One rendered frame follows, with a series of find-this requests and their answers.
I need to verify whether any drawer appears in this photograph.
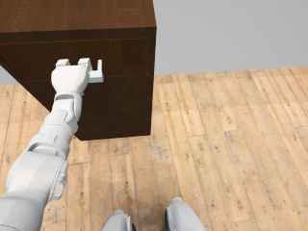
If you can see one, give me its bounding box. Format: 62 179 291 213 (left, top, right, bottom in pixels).
0 37 147 81

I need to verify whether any left robot hand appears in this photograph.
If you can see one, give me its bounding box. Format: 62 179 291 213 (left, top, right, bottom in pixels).
51 58 92 96

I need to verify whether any robot left upper arm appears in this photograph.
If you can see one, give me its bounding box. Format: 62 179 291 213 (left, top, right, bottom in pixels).
0 151 69 231

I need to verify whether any cabinet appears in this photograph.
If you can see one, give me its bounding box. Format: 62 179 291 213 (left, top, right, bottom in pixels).
0 0 157 141

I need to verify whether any robot right shin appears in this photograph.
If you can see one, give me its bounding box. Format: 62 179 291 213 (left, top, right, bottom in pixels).
170 197 183 231

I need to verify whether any robot shin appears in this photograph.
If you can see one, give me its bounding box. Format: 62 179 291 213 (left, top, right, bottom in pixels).
170 197 183 231
114 210 126 216

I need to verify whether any robot left shin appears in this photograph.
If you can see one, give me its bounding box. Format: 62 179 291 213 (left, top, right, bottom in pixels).
114 210 126 216

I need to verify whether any handle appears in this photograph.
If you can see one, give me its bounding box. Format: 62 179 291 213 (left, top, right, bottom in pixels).
88 60 104 83

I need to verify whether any robot left forearm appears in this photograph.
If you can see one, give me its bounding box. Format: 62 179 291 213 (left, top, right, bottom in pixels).
6 90 83 193

